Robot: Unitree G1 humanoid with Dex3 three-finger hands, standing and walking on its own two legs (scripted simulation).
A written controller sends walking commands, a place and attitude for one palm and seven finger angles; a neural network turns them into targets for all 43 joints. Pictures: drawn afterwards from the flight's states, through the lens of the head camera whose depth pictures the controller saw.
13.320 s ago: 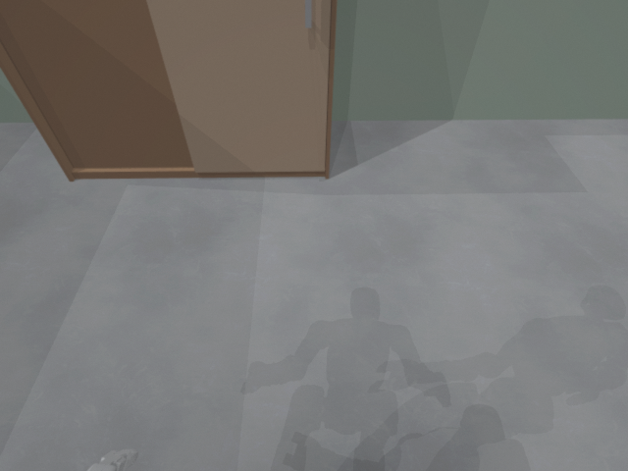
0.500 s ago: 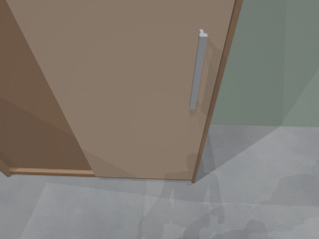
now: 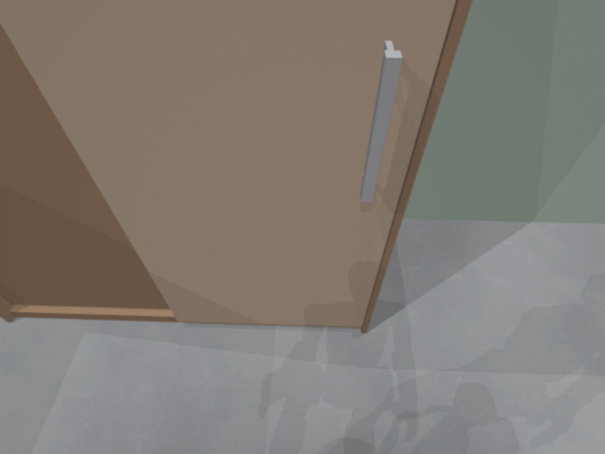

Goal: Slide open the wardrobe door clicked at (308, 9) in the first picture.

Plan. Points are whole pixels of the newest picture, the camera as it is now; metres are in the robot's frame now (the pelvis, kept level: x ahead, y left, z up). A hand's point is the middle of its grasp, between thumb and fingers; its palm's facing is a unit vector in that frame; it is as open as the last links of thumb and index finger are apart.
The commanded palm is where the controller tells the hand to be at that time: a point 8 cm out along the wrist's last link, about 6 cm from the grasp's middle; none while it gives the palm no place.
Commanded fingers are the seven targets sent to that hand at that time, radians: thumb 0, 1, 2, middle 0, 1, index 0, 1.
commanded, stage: look again from close up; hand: right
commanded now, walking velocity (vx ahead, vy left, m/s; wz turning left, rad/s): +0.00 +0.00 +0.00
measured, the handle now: (376, 131) +0.59 -0.08 +0.11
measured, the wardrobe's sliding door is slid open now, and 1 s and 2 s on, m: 0.00 0.00 0.00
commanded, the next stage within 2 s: shuffle to correct the standing spot in 0.82 s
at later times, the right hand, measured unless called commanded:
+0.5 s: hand out of the picture +0.06 -0.16 -0.17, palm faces -0.01 +0.98 -0.21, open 7.3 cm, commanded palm none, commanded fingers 0.00 -0.90 -0.90 0.20 0.30 0.20 0.30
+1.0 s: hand out of the picture +0.06 -0.15 -0.18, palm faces +0.00 +0.98 -0.20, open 7.4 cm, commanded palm none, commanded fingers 0.00 -0.90 -0.90 0.20 0.30 0.20 0.30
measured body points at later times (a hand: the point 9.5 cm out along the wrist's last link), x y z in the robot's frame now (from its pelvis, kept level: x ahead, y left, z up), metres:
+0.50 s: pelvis +0.04 +0.02 +0.00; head +0.06 +0.02 +0.45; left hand +0.05 +0.24 -0.16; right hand +0.06 -0.21 -0.16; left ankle +0.01 +0.13 -0.74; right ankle -0.01 -0.08 -0.74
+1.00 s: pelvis +0.04 +0.03 +0.00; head +0.06 +0.02 +0.45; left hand +0.04 +0.25 -0.16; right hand +0.06 -0.20 -0.16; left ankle +0.01 +0.13 -0.74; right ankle -0.01 -0.08 -0.74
